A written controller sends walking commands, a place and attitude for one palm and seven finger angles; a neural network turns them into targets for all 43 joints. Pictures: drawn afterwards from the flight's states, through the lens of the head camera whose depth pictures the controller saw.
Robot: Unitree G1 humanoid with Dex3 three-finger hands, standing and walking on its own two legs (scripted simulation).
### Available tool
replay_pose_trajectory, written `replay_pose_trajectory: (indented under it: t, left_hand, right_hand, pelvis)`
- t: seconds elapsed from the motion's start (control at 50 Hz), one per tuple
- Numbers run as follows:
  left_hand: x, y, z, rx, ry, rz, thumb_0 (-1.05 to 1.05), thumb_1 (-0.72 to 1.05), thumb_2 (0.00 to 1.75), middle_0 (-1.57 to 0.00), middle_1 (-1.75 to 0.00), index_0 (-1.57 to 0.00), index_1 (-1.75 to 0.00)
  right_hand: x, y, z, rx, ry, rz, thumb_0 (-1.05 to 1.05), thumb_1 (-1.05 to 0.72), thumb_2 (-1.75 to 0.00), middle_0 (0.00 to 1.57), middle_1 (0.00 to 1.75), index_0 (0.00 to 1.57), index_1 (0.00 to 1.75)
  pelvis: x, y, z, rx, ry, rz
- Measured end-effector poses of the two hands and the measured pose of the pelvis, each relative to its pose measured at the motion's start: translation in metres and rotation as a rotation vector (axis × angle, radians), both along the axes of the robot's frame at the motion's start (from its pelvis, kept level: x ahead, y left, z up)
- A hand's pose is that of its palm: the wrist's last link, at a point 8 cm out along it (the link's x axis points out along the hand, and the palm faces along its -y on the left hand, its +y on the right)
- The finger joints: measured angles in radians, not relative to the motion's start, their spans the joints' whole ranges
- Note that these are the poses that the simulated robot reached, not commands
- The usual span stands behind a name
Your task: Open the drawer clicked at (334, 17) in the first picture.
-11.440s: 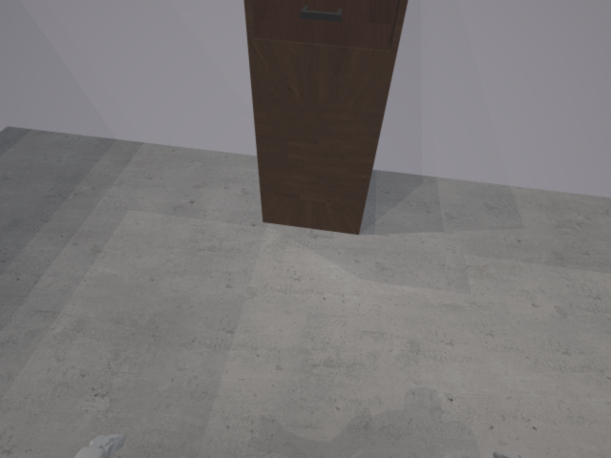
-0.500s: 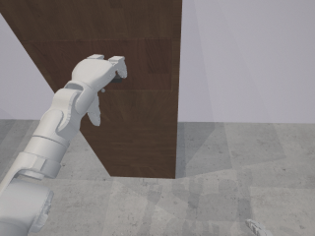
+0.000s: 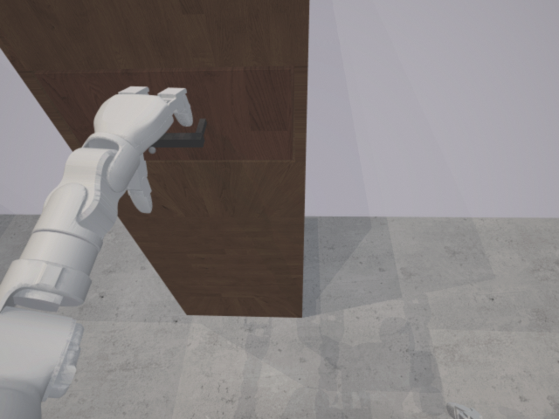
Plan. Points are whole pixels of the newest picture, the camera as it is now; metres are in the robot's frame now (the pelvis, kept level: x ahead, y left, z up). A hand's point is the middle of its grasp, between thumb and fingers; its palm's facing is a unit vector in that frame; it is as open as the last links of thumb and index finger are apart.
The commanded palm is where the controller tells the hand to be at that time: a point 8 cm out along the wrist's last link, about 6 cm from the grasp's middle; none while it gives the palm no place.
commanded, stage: move the hooked fingers above the handle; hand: left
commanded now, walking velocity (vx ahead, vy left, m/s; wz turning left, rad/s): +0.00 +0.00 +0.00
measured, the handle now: (172, 132) +0.52 +0.21 +0.12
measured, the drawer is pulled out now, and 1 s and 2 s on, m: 0.00 0.00 0.00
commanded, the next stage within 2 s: none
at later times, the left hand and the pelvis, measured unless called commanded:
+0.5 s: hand (166, 130) +0.46 +0.19 +0.17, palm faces +0.07 -0.07 -1.00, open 13.8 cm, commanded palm +0.43 +0.23 +0.24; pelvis +0.00 +0.01 +0.00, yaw -1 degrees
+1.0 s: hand (161, 120) +0.46 +0.19 +0.19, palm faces +0.14 -0.07 -0.99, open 13.8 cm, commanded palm +0.43 +0.23 +0.24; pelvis -0.01 +0.01 +0.00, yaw +0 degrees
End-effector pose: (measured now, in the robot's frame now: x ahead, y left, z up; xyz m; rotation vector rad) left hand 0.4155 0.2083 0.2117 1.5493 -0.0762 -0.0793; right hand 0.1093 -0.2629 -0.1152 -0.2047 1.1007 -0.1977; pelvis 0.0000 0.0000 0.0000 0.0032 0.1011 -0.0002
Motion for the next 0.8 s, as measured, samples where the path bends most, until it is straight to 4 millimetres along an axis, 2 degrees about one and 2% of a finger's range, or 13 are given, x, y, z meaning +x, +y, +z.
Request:
replay_pose_trajectory:
  t: [0.1, 0.18, 0.22, 0.28, 0.34, 0.4, 0.44, 0.48, 0.56, 0.64, 0.72, 0.76, 0.8]
  left_hand:
    - [0.008, 0.013, 0.019, -0.026, -0.091, 0.075, 0.00, -0.49, 0.30, -0.31, -1.20, -0.32, -1.20]
    - [0.017, 0.032, 0.024, 0.012, -0.057, 0.214, 0.00, -0.49, 0.30, -0.31, -1.20, -0.32, -1.20]
    - [0.019, 0.035, 0.022, 0.031, -0.019, 0.241, 0.00, -0.49, 0.30, -0.31, -1.20, -0.32, -1.20]
    - [0.019, 0.024, 0.014, 0.042, 0.039, 0.196, 0.00, -0.49, 0.30, -0.31, -1.20, -0.32, -1.20]
    - [0.016, 0.000, 0.005, 0.022, 0.065, 0.075, 0.00, -0.49, 0.30, -0.31, -1.20, -0.32, -1.20]
    - [0.014, -0.021, 0.000, -0.016, 0.047, -0.036, 0.00, -0.49, 0.30, -0.31, -1.20, -0.32, -1.20]
    - [0.016, -0.026, 0.001, -0.039, 0.009, -0.064, 0.00, -0.49, 0.30, -0.32, -1.20, -0.32, -1.20]
    - [0.021, -0.021, 0.007, -0.051, -0.043, -0.046, 0.00, -0.49, 0.30, -0.32, -1.20, -0.32, -1.20]
    - [0.028, 0.009, 0.027, -0.022, -0.131, 0.086, 0.01, -0.49, 0.30, -0.33, -1.20, -0.32, -1.20]
    - [0.023, 0.035, 0.036, 0.020, -0.110, 0.223, 0.00, -0.49, 0.30, -0.33, -1.21, -0.34, -1.22]
    - [0.011, 0.044, 0.019, 0.022, 0.021, 0.279, 0.00, -0.49, 0.30, -0.32, -1.21, -0.34, -1.22]
    - [0.006, 0.038, 0.005, 0.021, 0.084, 0.233, 0.00, -0.49, 0.30, -0.32, -1.20, -0.33, -1.21]
    - [0.001, 0.023, -0.007, 0.019, 0.117, 0.140, 0.00, -0.49, 0.30, -0.32, -1.20, -0.33, -1.21]
  right_hand:
    - [0.002, 0.000, -0.003, 0.008, 0.005, 0.011, 0.01, -0.91, -0.89, 0.20, 0.30, 0.20, 0.30]
    - [0.000, 0.004, -0.006, 0.032, 0.005, 0.003, 0.01, -0.91, -0.89, 0.20, 0.30, 0.20, 0.30]
    - [-0.002, 0.007, -0.007, 0.043, 0.009, -0.003, 0.01, -0.91, -0.89, 0.20, 0.30, 0.20, 0.30]
    - [-0.005, 0.009, -0.008, 0.049, 0.019, -0.007, 0.01, -0.91, -0.89, 0.20, 0.30, 0.20, 0.30]
    - [-0.007, 0.012, -0.008, 0.046, 0.022, -0.011, 0.01, -0.91, -0.89, 0.20, 0.30, 0.20, 0.30]
    - [-0.006, 0.014, -0.007, 0.043, 0.014, -0.017, 0.01, -0.91, -0.89, 0.20, 0.30, 0.20, 0.30]
    - [-0.006, 0.015, -0.007, 0.042, 0.007, -0.022, 0.01, -0.91, -0.89, 0.20, 0.30, 0.20, 0.30]
    - [-0.006, 0.016, -0.007, 0.044, 0.004, -0.027, 0.01, -0.91, -0.89, 0.20, 0.30, 0.20, 0.30]
    - [-0.008, 0.019, -0.010, 0.059, 0.016, -0.025, 0.01, -0.91, -0.89, 0.20, 0.30, 0.20, 0.30]
    - [-0.007, 0.020, -0.013, 0.082, 0.034, -0.018, 0.01, -0.91, -0.89, 0.20, 0.30, 0.20, 0.30]
    - [-0.001, 0.018, -0.009, 0.077, 0.025, -0.009, 0.01, -0.91, -0.89, 0.20, 0.30, 0.20, 0.30]
    - [0.005, 0.016, -0.005, 0.057, 0.009, 0.002, 0.01, -0.91, -0.89, 0.20, 0.30, 0.20, 0.30]
    - [0.011, 0.013, 0.000, 0.032, -0.011, 0.016, 0.01, -0.91, -0.89, 0.20, 0.30, 0.20, 0.30]
  pelvis:
    - [-0.003, -0.001, -0.001, -0.001, 0.009, 0.002]
    - [-0.005, -0.001, -0.001, 0.000, 0.020, -0.001]
    - [-0.004, -0.001, 0.000, -0.001, 0.022, 0.000]
    - [-0.002, 0.000, 0.000, -0.001, 0.018, 0.006]
    - [0.000, 0.002, 0.000, -0.001, 0.010, 0.005]
    - [0.001, 0.004, 0.000, -0.001, 0.006, -0.004]
    - [0.001, 0.005, -0.001, -0.001, 0.008, -0.012]
    - [0.001, 0.005, -0.001, 0.000, 0.011, -0.021]
    - [0.000, 0.005, 0.000, 0.000, 0.025, -0.032]
    - [0.002, 0.006, 0.001, 0.000, 0.029, -0.028]
    - [0.003, 0.006, 0.001, -0.002, 0.012, -0.010]
    - [0.002, 0.005, 0.001, -0.002, 0.002, 0.002]
    - [0.001, 0.006, 0.001, -0.003, -0.005, 0.012]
